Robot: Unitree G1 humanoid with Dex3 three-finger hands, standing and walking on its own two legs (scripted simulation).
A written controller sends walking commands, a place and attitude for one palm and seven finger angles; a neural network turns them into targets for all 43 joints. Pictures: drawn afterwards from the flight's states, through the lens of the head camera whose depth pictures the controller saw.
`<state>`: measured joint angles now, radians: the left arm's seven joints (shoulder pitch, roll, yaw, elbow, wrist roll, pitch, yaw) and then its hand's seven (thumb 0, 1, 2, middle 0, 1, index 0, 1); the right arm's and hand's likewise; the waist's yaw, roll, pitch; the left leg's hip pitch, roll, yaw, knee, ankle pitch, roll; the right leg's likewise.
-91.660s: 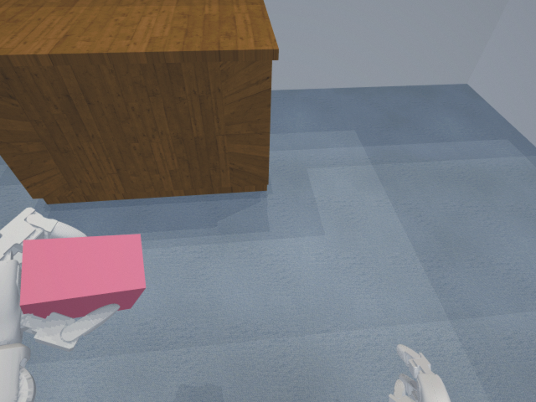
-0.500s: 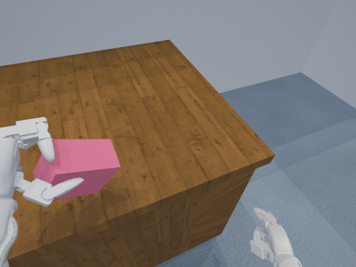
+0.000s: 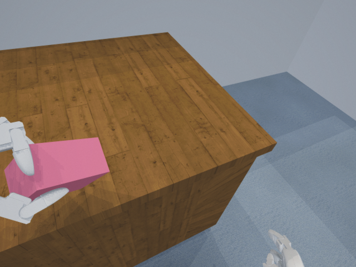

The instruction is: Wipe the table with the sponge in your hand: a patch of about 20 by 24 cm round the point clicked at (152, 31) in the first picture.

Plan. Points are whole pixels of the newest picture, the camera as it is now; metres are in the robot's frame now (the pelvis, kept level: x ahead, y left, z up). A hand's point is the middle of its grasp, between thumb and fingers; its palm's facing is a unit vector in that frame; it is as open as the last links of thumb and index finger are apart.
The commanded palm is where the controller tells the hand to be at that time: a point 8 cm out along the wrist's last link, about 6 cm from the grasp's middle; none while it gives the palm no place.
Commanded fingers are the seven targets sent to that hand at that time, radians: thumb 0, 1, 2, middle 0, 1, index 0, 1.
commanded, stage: step back with the hand held close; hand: left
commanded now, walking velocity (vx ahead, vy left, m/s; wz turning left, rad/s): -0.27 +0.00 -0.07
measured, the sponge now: (68, 168) +0.24 +0.21 +0.16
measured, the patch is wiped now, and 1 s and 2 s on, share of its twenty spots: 1.00 1.00 1.00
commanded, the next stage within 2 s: stop stepping back and stand still in 0.68 s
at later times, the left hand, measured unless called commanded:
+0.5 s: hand out of the picture +0.12 +0.23 +0.24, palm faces +0.35 -0.85 -0.38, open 7.6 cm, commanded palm +0.08 +0.29 +0.25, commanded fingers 0.00 0.10 1.30 -1.20 -1.60 -1.20 -1.60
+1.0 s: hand out of the picture -0.04 +0.22 +0.26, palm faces +0.40 -0.85 -0.34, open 7.6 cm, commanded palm -0.09 +0.27 +0.25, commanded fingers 0.00 0.10 1.30 -1.20 -1.60 -1.20 -1.60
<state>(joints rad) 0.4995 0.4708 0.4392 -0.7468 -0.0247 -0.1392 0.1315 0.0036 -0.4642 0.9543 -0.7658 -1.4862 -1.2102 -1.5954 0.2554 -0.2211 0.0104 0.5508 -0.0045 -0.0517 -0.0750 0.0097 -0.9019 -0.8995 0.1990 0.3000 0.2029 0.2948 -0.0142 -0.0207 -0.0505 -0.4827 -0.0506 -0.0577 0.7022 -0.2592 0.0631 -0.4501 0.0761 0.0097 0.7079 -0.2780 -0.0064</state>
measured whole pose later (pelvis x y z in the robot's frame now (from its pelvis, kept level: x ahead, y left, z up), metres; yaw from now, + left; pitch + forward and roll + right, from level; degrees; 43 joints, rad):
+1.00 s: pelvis -0.26 +0.00 +0.00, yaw -3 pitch -2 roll -5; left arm 0.30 0.45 0.41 -0.61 -0.06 -0.10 0.12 0.00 -0.46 0.96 -0.77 -1.50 -1.21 -1.60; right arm 0.22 -0.21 0.03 0.63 0.03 -0.07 -0.05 0.01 -0.90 -0.90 0.20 0.30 0.21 0.30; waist -0.01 0.09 -0.06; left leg -0.70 0.01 -0.05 1.14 -0.40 -0.03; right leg -0.20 0.08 -0.12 0.55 -0.32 -0.04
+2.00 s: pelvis -0.52 -0.02 +0.00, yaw -1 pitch -1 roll -4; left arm 0.33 0.41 0.39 -0.52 -0.07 -0.12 0.08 0.00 -0.45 0.96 -0.76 -1.50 -1.21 -1.60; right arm 0.29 -0.22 0.01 0.65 0.05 -0.07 -0.03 0.01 -0.90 -0.90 0.20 0.30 0.21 0.30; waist -0.04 0.09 -0.06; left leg -0.57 0.04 -0.05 1.18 -0.41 0.03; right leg -0.31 0.02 -0.13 0.63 -0.29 -0.02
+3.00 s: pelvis -0.53 +0.00 +0.02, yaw -1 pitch -1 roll -1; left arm 0.41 0.38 0.37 -0.55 -0.06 -0.12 0.16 0.00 -0.46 0.96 -0.77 -1.50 -1.21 -1.60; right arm 0.18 -0.21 0.02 0.61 0.02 -0.09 -0.06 0.01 -0.90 -0.90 0.20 0.30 0.20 0.29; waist 0.00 0.00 -0.03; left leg -0.23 0.00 0.01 0.53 -0.28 0.01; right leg -0.27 0.00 -0.02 0.48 -0.19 0.00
